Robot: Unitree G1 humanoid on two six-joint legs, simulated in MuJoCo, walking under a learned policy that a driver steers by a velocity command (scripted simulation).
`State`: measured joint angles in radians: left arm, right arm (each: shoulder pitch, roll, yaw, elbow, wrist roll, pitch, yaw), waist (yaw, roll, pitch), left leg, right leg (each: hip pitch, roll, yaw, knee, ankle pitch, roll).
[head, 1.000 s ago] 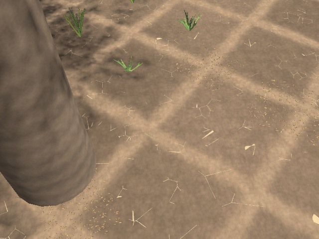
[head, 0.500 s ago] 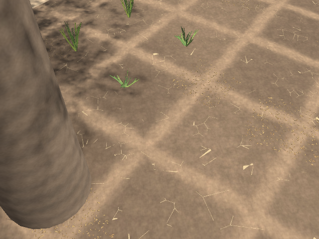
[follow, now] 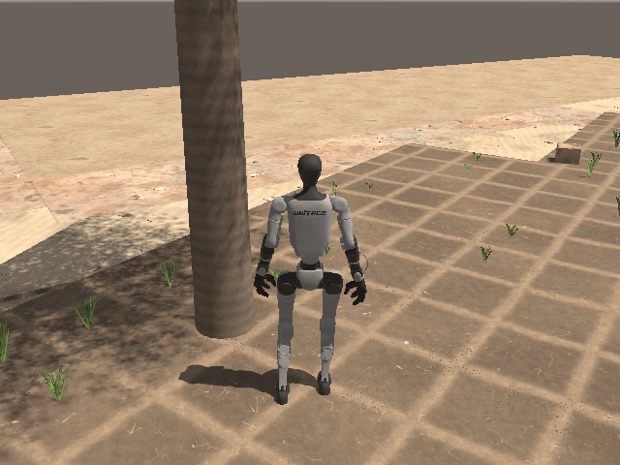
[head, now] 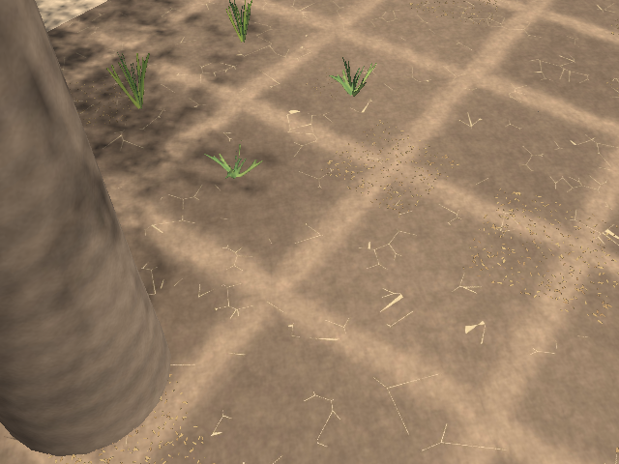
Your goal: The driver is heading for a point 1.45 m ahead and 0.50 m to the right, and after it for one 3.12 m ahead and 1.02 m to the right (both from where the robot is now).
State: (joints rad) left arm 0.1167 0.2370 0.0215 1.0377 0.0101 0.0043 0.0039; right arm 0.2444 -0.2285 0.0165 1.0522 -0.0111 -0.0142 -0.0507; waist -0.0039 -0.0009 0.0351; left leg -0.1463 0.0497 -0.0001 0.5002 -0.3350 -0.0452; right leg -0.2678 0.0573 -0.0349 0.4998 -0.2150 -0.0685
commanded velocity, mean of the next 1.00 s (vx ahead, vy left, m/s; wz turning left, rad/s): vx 0.00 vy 0.00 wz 0.00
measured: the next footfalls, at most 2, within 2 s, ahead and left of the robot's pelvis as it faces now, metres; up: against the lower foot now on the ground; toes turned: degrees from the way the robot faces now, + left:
left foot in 1.46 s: +0.10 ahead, +0.17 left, +0.00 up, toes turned +4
right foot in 2.00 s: +0.41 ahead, -0.09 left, +0.00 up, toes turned -14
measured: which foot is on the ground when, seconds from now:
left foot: down 0.00-1.00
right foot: down 0.00-1.00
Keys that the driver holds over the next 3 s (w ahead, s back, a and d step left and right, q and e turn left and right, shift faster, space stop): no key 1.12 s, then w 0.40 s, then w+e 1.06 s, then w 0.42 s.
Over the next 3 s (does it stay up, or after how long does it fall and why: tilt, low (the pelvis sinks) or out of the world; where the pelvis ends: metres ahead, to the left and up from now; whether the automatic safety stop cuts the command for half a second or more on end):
stays up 0.78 -0.20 -0.01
